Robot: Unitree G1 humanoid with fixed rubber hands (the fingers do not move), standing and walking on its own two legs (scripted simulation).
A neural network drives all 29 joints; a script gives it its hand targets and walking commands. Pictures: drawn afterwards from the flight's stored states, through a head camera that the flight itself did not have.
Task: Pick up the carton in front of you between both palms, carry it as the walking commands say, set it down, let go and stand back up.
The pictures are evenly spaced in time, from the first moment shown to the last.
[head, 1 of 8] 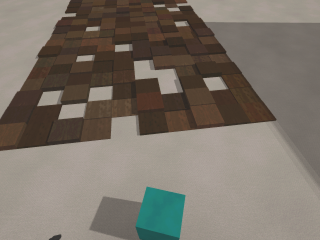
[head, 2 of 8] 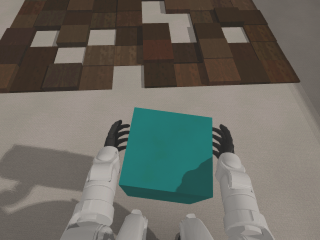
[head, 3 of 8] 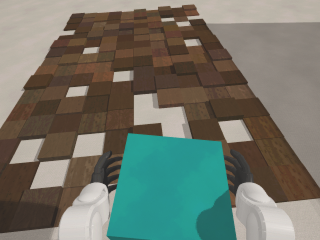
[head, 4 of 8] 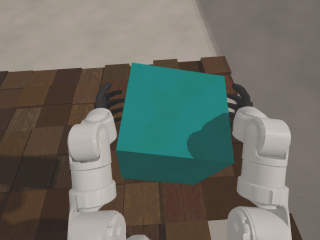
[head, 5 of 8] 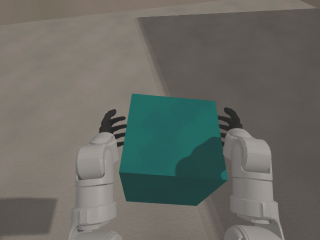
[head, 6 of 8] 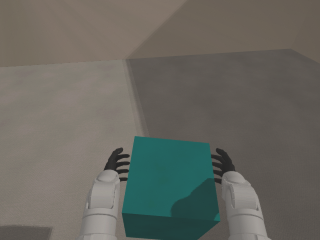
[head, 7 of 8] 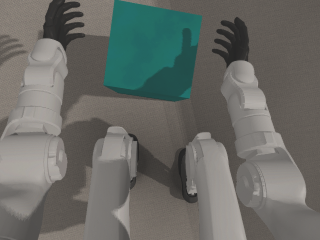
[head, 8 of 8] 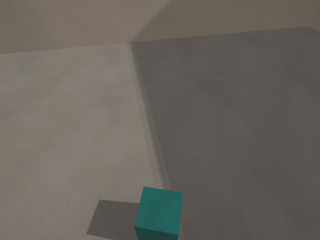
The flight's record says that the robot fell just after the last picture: no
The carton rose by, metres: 0.78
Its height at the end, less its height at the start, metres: +0.00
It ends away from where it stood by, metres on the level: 6.20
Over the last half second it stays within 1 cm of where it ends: yes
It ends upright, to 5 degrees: yes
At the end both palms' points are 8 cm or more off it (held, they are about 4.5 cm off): yes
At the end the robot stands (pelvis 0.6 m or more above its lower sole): yes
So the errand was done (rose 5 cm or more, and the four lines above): yes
